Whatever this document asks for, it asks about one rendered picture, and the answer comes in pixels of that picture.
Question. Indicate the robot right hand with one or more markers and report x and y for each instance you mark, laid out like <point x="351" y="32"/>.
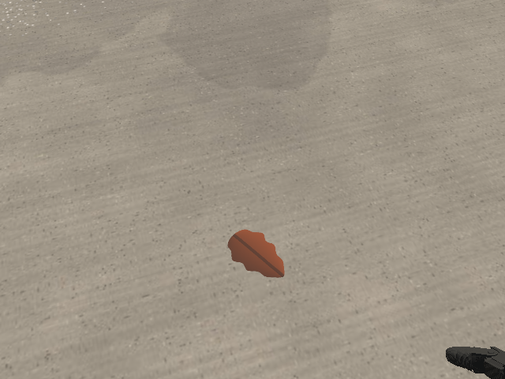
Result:
<point x="491" y="362"/>

